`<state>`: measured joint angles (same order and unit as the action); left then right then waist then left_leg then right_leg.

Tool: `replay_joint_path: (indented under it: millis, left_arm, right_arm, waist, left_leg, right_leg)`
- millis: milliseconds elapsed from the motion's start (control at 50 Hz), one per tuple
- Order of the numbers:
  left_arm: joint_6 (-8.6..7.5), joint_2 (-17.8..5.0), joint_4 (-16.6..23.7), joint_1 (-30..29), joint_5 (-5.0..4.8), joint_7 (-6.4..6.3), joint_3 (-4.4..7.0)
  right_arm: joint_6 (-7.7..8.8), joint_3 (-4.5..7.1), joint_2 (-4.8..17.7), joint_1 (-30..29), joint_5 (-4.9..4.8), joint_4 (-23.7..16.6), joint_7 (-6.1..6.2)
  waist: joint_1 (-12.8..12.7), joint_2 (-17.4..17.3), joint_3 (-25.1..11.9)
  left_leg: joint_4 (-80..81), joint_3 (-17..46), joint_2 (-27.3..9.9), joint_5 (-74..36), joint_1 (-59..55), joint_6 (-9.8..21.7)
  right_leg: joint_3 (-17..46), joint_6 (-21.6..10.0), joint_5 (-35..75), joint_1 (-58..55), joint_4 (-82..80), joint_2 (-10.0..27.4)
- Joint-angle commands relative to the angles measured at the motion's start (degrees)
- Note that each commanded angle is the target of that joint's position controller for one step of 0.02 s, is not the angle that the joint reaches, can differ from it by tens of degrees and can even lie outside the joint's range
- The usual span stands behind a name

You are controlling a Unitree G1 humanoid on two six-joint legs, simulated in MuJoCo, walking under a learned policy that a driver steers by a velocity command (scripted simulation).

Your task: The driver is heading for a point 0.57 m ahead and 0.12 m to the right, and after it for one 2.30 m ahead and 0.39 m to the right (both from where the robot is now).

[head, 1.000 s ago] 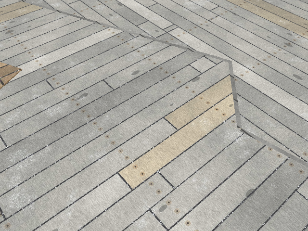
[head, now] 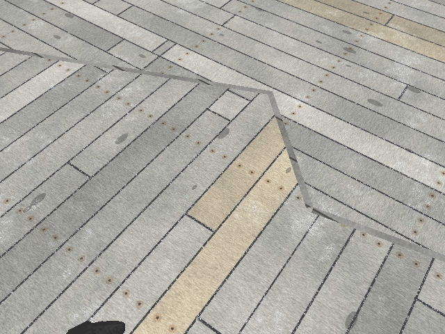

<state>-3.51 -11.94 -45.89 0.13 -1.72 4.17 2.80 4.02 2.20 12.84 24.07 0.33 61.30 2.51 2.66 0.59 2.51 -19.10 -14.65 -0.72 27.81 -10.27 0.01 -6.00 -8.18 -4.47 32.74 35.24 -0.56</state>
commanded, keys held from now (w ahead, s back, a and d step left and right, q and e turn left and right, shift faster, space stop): w+e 0.80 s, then w+q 0.20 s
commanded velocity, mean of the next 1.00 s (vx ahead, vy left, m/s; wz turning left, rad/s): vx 0.50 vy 0.00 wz -0.50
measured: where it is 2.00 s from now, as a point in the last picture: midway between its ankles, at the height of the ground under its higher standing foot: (289, 165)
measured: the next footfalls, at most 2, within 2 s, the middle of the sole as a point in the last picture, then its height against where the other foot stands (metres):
right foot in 0.02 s outside the picture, level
left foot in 0.48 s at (194, 325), level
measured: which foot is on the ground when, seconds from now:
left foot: down 0.00-0.02, up 0.04-0.46, down 0.48-1.00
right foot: up 0.00-0.00, down 0.02-0.50, up 0.52-0.98, down 1.00-1.00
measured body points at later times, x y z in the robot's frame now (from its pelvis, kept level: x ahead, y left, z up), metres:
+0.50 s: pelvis +0.30 +0.01 +0.01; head +0.32 +0.00 +0.46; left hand +0.40 +0.29 -0.11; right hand +0.45 -0.28 -0.06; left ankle +0.44 +0.09 -0.72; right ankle +0.15 -0.07 -0.71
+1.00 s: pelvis +0.52 -0.10 +0.01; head +0.55 -0.13 +0.46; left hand +0.84 -0.05 -0.05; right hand +0.35 -0.34 -0.12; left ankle +0.45 +0.10 -0.71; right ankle +0.57 -0.26 -0.72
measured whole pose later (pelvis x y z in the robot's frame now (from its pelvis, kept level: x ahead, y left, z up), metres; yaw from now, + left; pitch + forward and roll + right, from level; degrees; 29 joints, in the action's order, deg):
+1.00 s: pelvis +0.52 -0.10 +0.01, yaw -30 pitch +2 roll +2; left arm -3.4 -13.7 -34.5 1.1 -0.8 2.6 2.4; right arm 3.7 3.9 16.8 23.2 -2.2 51.7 -0.4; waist 5.5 1.3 2.0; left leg -20.6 -9.2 -3.4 24.0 -2.7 -2.9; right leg -1.0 -4.6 -5.4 28.3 30.3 2.3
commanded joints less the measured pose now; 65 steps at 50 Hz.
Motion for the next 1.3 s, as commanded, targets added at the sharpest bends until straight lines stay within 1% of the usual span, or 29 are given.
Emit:
replay_joint_path:
  millis: [20, 40, 60, 80, 120, 160, 240, 360, 460, 480, 500, 520, 540, 560, 580, 600, 640, 800, 860, 920, 960, 1000, 1020, 1040, 1060, 1080, 1120, 1180, 1300]
  left_arm:
    - [0.40, -13.72, -0.86, 20.83, 0.01, -0.96, 5.76]
    - [0.89, -18.84, 0.65, 21.16, 0.16, -2.03, 6.77]
    - [0.50, -15.65, -0.15, 22.41, 1.32, -2.36, 5.33]
    - [-0.25, -11.87, -0.18, 20.93, 1.69, -2.59, 4.44]
    - [-1.63, -7.23, 1.43, 11.64, 0.99, -1.83, 2.78]
    - [-1.77, -8.26, 2.78, 8.57, 1.26, -2.19, 2.78]
    - [-1.67, -11.66, 2.74, 12.24, 0.94, -3.98, 3.63]
    - [-0.48, -11.99, 2.01, 18.62, 0.05, -4.60, 3.88]
    - [0.42, -10.89, 3.23, 18.19, 0.46, -5.20, 3.55]
    - [0.27, -8.57, 3.97, 17.72, 0.77, -5.06, 2.71]
    - [0.01, -4.79, 5.25, 18.68, 1.81, -4.88, 1.38]
    - [-0.60, -3.90, 7.30, 25.78, -0.68, -4.72, 0.91]
    - [-0.44, -10.86, 5.45, 25.20, -1.43, -4.99, 2.12]
    - [0.02, -13.04, 6.20, 19.37, -0.84, -4.96, 2.77]
    - [0.38, -11.93, 6.70, 17.09, -0.11, -5.02, 2.72]
    - [0.52, -11.15, 7.35, 15.38, 0.62, -4.93, 2.95]
    - [1.15, -9.01, 7.87, 16.40, -0.12, -4.27, 2.80]
    - [1.37, -6.10, 12.03, 7.84, 0.28, -2.86, 1.81]
    - [0.62, -4.11, 13.76, 2.08, 0.52, -2.13, 0.77]
    - [-0.07, -5.61, 15.46, -1.24, 0.50, -1.50, 0.99]
    - [-0.54, -8.22, 14.91, 2.14, 0.70, -1.44, 2.10]
    - [-0.60, -13.61, 10.04, 18.57, 1.44, -2.47, 4.88]
    - [-0.25, -19.34, 8.87, 27.38, 2.75, -3.68, 6.12]
    - [-0.32, -19.44, 9.34, 26.51, 2.98, -3.66, 5.48]
    - [-0.51, -14.52, 9.24, 23.86, 2.47, -3.29, 4.16]
    - [-0.71, -12.07, 8.63, 21.06, 1.76, -3.19, 3.31]
    - [-1.60, -8.24, 8.01, 14.42, 1.65, -2.68, 2.29]
    - [-3.29, -7.97, 6.52, 11.32, 2.36, -2.86, 2.69]
    - [-3.35, -9.96, 3.30, 13.60, 2.61, -4.59, 3.54]
  right_arm:
    - [0.20, 2.18, 12.39, -4.08, -0.17, -5.84, 0.17]
    - [2.22, -0.15, 3.62, 0.53, 0.46, -8.77, -1.36]
    - [5.52, 0.02, 5.95, -2.56, -1.49, -10.57, -2.76]
    - [6.67, 1.04, 9.34, -9.06, -3.68, -13.23, -3.11]
    - [6.03, 1.72, 9.40, -11.19, -2.00, -13.46, -2.07]
    - [4.17, 2.24, 9.29, -7.53, -0.72, -13.99, -1.84]
    - [2.77, 1.78, 7.32, -15.17, 0.98, -17.98, -1.20]
    - [3.28, 1.12, 6.78, -26.45, -0.68, -22.19, -1.97]
    - [4.92, 2.86, 10.76, -21.01, -1.03, -22.11, -3.04]
    - [5.25, 3.72, 12.69, -14.70, -0.27, -21.06, -2.75]
    - [5.12, 4.58, 16.29, -5.28, 0.37, -20.28, -2.23]
    - [4.18, 5.50, 19.48, -1.67, 0.72, -17.92, -2.66]
    - [3.89, 4.08, 12.99, -4.80, -0.05, -20.02, -2.95]
    - [3.38, 3.23, 9.80, -6.85, -0.24, -20.73, -2.73]
    - [3.05, 2.79, 9.12, -9.50, 0.20, -20.99, -2.80]
    - [2.82, 2.42, 7.92, -11.18, 0.40, -20.63, -2.79]
    - [3.04, 2.45, 7.76, -11.75, 0.49, -19.94, -2.77]
    - [2.59, 3.98, 11.61, -9.75, -0.13, -17.58, -2.26]
    - [1.95, 3.87, 12.18, -5.52, -1.15, -15.32, -2.62]
    - [0.88, 4.11, 14.04, -3.85, -2.61, -13.70, -2.99]
    - [0.27, 4.25, 15.50, -4.47, -2.89, -13.06, -2.85]
    - [0.25, 3.13, 13.49, -5.04, -2.57, -12.89, -2.57]
    - [0.84, 1.18, 7.70, -3.81, -0.57, -15.18, -2.79]
    - [1.97, 0.42, 5.82, 0.04, -1.68, -15.06, -2.98]
    - [2.21, 2.25, 11.73, -3.56, -3.44, -15.09, -3.10]
    - [2.08, 2.35, 11.64, -6.94, -3.65, -16.33, -3.16]
    - [0.81, 2.76, 10.43, -7.75, -2.04, -15.91, -2.61]
    - [-1.42, 2.44, 7.12, -4.91, -2.28, -15.13, -2.62]
    - [-1.59, 2.09, 5.47, -13.05, -1.65, -18.16, -3.48]
  waist:
    - [-15.11, -4.94, -11.46]
    - [-8.87, 12.86, -18.29]
    - [-10.12, 7.88, -25.08]
    - [-10.35, 5.33, -16.91]
    - [-4.14, -5.21, -6.07]
    - [-0.42, -2.45, -3.82]
    - [-1.71, -0.05, -1.42]
    - [-7.00, 4.31, -2.51]
    - [-2.45, 7.24, -4.94]
    - [0.62, 6.11, -9.43]
    - [3.63, -2.09, -17.87]
    - [-0.56, -23.71, -22.31]
    - [0.66, -13.88, -16.63]
    - [1.98, -8.08, -10.37]
    - [0.80, -3.71, -6.60]
    - [-0.17, -3.50, -3.81]
    - [-1.69, -7.01, -2.59]
    - [-0.05, -4.48, -1.04]
    - [1.91, -3.32, 1.08]
    - [1.20, -4.55, 2.59]
    - [-2.26, -6.30, -0.09]
    - [-10.96, -5.34, -11.10]
    - [-12.36, 5.44, -20.61]
    - [-9.50, 14.46, -28.64]
    - [-10.45, 8.02, -21.14]
    - [-8.79, 7.54, -12.97]
    - [-4.45, 5.84, -6.27]
    - [-1.21, 5.00, -3.28]
    - [-2.86, 2.47, 0.39]
  left_leg:
    - [-36.88, 2.24, -11.60, -65.70, 18.59, 2.74]
    - [-64.48, 5.16, 2.28, -6.47, 45.84, -1.47]
    - [-71.56, 21.04, 3.52, 2.27, 52.91, 0.67]
    - [-68.93, 22.38, -0.15, -1.44, 57.13, 2.59]
    - [-56.05, 20.61, -5.13, -7.95, 51.73, 2.77]
    - [-50.93, 20.86, -6.88, -8.51, 44.70, 0.59]
    - [-34.80, 17.41, -6.09, -17.98, 43.82, -3.41]
    - [-12.73, 17.28, -0.58, -33.07, 38.09, -3.39]
    - [-5.67, 18.18, 0.30, -24.02, 29.40, 0.56]
    - [-5.75, 20.19, -2.90, -23.36, 19.03, 2.98]
    - [-6.34, 30.88, -13.93, -20.88, 3.95, 6.65]
    - [0.51, 59.38, -25.18, -5.21, -10.09, 15.57]
    - [2.64, 59.01, -24.08, 4.51, -6.37, 13.85]
    - [2.37, 48.50, -21.41, 1.11, -0.31, 11.08]
    - [3.40, 41.01, -18.67, -7.44, 6.81, 9.96]
    - [4.74, 35.67, -16.13, -13.08, 11.41, 9.42]
    - [7.53, 28.63, -14.15, -18.40, 16.32, 9.51]
    - [10.12, 12.77, -13.64, -31.69, 13.47, 9.75]
    - [10.41, 11.54, -13.60, -31.29, 13.68, 10.08]
    - [8.35, 13.84, -15.82, -35.31, 9.53, 10.31]
    - [2.43, 14.08, -15.96, -47.64, 7.95, 9.04]
    - [-17.49, 10.27, -10.98, -50.67, 17.96, 5.30]
    - [-39.08, 8.77, -5.03, -24.00, 36.34, 1.81]
    - [-53.17, 17.87, 1.49, 6.66, 47.59, 0.52]
    - [-57.04, 21.88, -1.55, 4.31, 52.78, 0.75]
    - [-55.89, 19.95, -4.04, 0.13, 54.82, 1.17]
    - [-50.36, 19.71, -7.58, -7.99, 50.06, 0.84]
    - [-48.64, 20.30, -8.38, -13.63, 45.81, -0.31]
    - [-32.19, 19.62, -7.14, -29.01, 50.09, -0.54]
  right_leg:
    - [6.65, -5.85, -2.97, -34.81, -4.64, -0.70]
    - [41.04, -17.89, -7.11, -56.73, -8.76, 17.00]
    - [55.93, -20.00, -12.53, -58.91, -18.30, 20.94]
    - [46.33, -15.85, -11.93, -53.24, -19.45, 18.30]
    - [31.57, -10.15, -2.03, -33.83, -21.69, 12.33]
    - [27.94, -10.75, 3.37, -22.66, -23.58, 10.37]
    - [21.03, -9.48, 7.92, -14.21, -24.71, 6.76]
    - [22.20, -4.69, -1.58, -16.84, -20.07, 5.13]
    - [29.90, -1.98, -2.15, -23.77, -9.43, 6.91]
    - [27.55, -0.10, -0.98, -21.02, -1.14, 4.06]
    - [21.03, 2.46, -11.70, -12.92, 16.38, -0.41]
    - [15.40, 4.90, -30.53, 7.46, 32.79, -5.49]
    - [17.43, 5.66, -27.44, 13.54, 39.76, -0.68]
    - [15.82, 6.07, -21.91, 14.76, 41.31, 1.18]
    - [14.58, 6.64, -17.79, 12.38, 39.84, 3.10]
    - [14.56, 6.70, -15.14, 11.13, 36.71, 4.63]
    - [13.03, 7.14, -13.08, 7.40, 33.99, 6.71]
    - [9.58, 8.08, 2.50, 9.16, 14.61, 7.28]
    - [6.85, 6.83, 3.31, 4.97, 5.53, 5.31]
    - [4.99, 5.16, -2.25, 3.65, -0.19, 4.20]
    - [3.82, 3.55, -5.20, -4.26, -4.22, 1.79]
    - [4.35, 0.57, 1.88, -31.65, -5.92, 1.88]
    - [23.48, -4.71, 2.86, -51.98, -4.80, 17.55]
    - [45.57, -11.08, -1.91, -56.91, -13.56, 26.87]
    - [39.25, -8.79, -5.11, -50.64, -15.30, 24.62]
    - [29.88, -6.47, -4.98, -43.23, -16.34, 22.07]
    - [19.93, -3.85, -2.56, -30.15, -21.02, 17.38]
    - [12.13, -4.11, 2.77, -22.80, -26.69, 16.67]
    - [0.31, -1.92, 7.05, -25.88, -28.32, 14.79]
Velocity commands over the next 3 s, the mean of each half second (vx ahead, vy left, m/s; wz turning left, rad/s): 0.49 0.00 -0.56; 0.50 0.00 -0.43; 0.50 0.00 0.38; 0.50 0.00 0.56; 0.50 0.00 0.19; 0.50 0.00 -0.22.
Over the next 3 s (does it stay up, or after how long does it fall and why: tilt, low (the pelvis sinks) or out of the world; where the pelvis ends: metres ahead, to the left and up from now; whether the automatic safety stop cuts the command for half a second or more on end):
stays up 1.55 -0.21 0.02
